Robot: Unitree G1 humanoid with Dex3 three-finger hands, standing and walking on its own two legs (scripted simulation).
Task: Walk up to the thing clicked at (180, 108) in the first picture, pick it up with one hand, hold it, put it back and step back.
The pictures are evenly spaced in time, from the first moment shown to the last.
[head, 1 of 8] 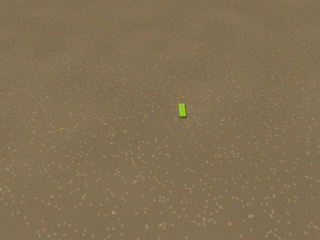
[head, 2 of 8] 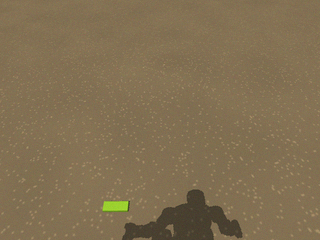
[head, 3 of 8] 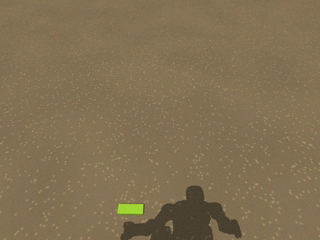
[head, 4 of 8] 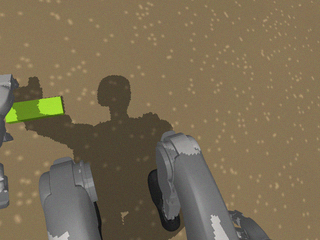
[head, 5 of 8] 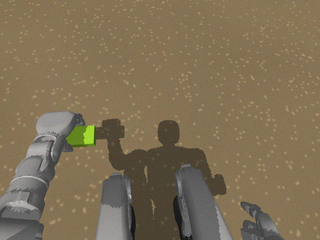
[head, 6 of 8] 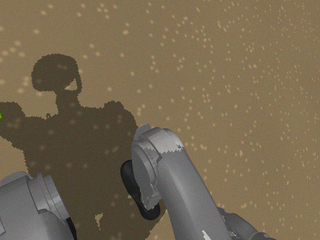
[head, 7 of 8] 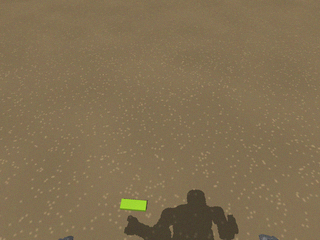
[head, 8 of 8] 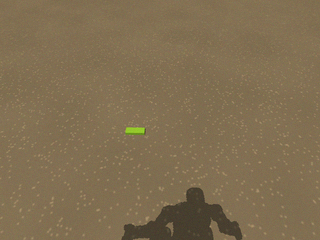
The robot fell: no
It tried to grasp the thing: yes
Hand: left
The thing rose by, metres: 0.68
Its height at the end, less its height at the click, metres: +0.00
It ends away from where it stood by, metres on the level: 0.01
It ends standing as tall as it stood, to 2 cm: yes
